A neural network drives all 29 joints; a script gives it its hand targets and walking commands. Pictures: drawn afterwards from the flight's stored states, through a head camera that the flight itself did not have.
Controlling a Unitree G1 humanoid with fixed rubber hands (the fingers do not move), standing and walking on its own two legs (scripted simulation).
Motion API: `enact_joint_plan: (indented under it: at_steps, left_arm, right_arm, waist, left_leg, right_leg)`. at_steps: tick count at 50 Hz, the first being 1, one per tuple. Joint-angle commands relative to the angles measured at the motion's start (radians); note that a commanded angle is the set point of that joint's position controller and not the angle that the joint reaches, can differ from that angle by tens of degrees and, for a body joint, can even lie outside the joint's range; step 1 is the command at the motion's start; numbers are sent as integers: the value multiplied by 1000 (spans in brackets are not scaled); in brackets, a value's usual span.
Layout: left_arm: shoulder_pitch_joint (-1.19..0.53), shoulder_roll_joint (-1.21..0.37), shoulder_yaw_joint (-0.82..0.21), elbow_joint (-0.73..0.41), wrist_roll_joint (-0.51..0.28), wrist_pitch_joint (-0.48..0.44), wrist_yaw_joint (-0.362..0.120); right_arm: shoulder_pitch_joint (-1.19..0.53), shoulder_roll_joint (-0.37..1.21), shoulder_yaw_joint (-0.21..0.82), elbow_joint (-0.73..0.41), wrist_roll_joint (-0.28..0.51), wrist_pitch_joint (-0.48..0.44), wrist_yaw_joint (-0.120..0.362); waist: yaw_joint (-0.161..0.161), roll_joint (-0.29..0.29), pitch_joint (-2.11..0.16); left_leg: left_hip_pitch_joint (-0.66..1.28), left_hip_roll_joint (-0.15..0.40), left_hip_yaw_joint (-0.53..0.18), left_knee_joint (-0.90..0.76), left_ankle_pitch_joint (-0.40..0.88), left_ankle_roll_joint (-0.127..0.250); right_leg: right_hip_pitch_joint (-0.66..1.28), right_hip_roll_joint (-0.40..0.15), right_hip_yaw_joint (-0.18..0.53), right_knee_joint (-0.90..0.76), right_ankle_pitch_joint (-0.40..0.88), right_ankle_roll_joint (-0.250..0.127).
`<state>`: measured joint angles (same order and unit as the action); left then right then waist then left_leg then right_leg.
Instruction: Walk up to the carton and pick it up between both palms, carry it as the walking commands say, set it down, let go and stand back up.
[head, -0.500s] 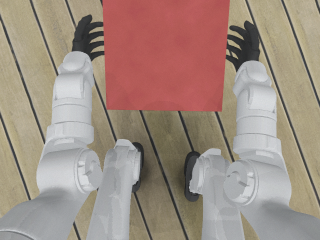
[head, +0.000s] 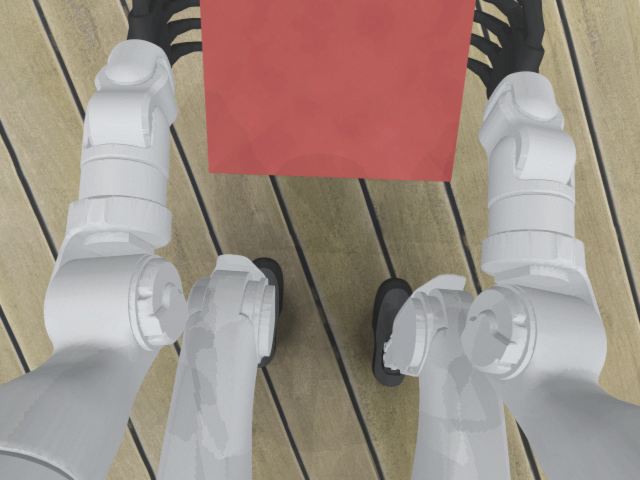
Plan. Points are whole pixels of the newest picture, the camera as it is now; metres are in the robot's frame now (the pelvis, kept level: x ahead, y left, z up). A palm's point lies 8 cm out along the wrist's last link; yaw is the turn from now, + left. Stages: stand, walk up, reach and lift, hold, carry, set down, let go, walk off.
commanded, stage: set down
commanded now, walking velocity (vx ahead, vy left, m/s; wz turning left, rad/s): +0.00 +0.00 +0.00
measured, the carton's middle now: (333, 58) +0.56 +0.05 -0.21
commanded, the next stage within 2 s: none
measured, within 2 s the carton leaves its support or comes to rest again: rests again in 1.74 s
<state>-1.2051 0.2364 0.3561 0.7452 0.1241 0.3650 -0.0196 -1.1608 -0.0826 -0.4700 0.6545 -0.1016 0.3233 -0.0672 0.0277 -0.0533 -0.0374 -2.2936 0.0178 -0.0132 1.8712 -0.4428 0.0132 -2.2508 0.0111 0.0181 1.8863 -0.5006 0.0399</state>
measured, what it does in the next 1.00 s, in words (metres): lowers itself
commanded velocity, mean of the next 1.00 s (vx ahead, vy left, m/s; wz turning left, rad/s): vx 0.00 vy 0.00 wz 0.00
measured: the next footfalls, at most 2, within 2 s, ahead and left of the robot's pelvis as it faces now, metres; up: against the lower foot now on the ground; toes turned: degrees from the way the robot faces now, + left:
none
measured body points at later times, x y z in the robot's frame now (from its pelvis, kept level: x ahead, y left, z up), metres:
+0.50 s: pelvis +0.00 +0.00 -0.05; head +0.37 +0.04 +0.21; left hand +0.55 +0.23 -0.22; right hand +0.56 -0.13 -0.21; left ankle +0.12 +0.12 -0.41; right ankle +0.11 -0.13 -0.41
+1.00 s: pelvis +0.00 +0.00 -0.08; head +0.37 +0.03 +0.17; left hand +0.55 +0.23 -0.25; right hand +0.57 -0.13 -0.24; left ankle +0.12 +0.12 -0.41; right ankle +0.11 -0.13 -0.41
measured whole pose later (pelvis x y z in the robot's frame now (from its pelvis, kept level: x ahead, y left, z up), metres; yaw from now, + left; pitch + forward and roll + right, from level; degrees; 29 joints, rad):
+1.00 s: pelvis +0.00 +0.00 -0.08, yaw -1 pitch +39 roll -1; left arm -1.43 0.40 0.20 1.00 -0.08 0.23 -0.02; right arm -1.42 -0.24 -0.28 0.95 0.09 0.20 -0.15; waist 0.05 -0.06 0.31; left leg -2.35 0.05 -0.03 2.18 -0.52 0.01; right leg -2.32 0.06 0.02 2.19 -0.56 0.05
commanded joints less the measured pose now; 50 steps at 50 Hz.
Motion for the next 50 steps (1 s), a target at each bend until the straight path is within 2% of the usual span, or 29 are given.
enact_joint_plan:
  at_steps: [1, 19, 23, 27, 29, 33, 38, 50]
  left_arm:
    - [-601, -873, -452, -87, -178, -56, -282]
    - [-675, -766, -478, -53, -242, -115, -242]
    - [-698, -737, -481, -37, -257, -128, -237]
    - [-721, -696, -473, -24, -263, -143, -235]
    - [-728, -675, -465, -15, -266, -150, -237]
    - [-765, -657, -481, -38, -301, -170, -234]
    - [-738, -655, -475, -9, -309, -178, -231]
    - [-749, -611, -422, 83, -282, -174, -259]
  right_arm:
    - [-635, 845, 517, -13, 157, -13, 278]
    - [-721, 759, 546, 9, 210, -70, 224]
    - [-735, 738, 546, 29, 222, -83, 214]
    - [-722, 727, 525, 95, 228, -91, 211]
    - [-721, 718, 521, 120, 228, -96, 209]
    - [-744, 726, 545, 108, 255, -116, 198]
    - [-782, 741, 577, 98, 292, -131, 191]
    - [-800, 715, 534, 180, 271, -124, 185]
  waist:
    - [39, 68, -1151]
    - [50, 61, -1091]
    - [52, 63, -1054]
    - [58, 74, -981]
    - [62, 64, -930]
    - [65, 44, -980]
    - [90, 10, -982]
    - [102, 3, -782]
  left_leg:
    - [787, -109, 78, -115, 256, -8]
    - [714, -85, 77, 36, 287, -11]
    - [698, -79, 77, 63, 281, -13]
    - [668, -71, 76, 87, 271, -15]
    - [639, -69, 74, 97, 262, -14]
    - [670, -64, 73, 126, 318, -14]
    - [688, -61, 69, 147, 348, -7]
    - [550, -52, 74, 148, 184, 2]
  right_leg:
    - [441, 125, -128, -109, 158, -15]
    - [428, 114, -123, 41, 205, -11]
    - [427, 112, -121, 71, 207, -12]
    - [404, 111, -115, 100, 206, -16]
    - [400, 110, -112, 115, 205, -16]
    - [451, 112, -115, 144, 260, -18]
    - [460, 118, -116, 160, 278, -13]
    - [449, 117, -98, 156, 152, -15]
